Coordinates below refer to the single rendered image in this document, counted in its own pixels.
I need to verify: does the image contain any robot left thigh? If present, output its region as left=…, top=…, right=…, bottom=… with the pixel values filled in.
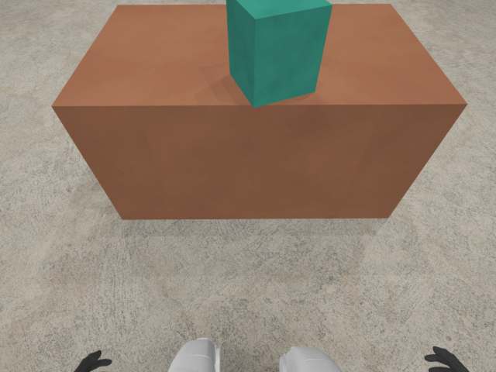
left=168, top=339, right=221, bottom=372

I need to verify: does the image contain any robot thigh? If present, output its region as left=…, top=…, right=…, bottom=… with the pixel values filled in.
left=168, top=339, right=221, bottom=372
left=279, top=346, right=342, bottom=372

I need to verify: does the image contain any pedestal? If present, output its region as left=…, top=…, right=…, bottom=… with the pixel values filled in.
left=51, top=4, right=467, bottom=220

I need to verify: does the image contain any robot left hand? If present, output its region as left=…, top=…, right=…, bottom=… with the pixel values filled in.
left=74, top=350, right=112, bottom=372

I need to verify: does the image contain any robot right thigh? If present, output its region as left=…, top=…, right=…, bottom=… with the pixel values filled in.
left=279, top=346, right=342, bottom=372

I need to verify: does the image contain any carton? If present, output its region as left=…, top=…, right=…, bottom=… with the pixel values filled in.
left=226, top=0, right=332, bottom=108

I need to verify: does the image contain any robot right hand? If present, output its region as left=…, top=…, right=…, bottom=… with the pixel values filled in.
left=424, top=346, right=470, bottom=372

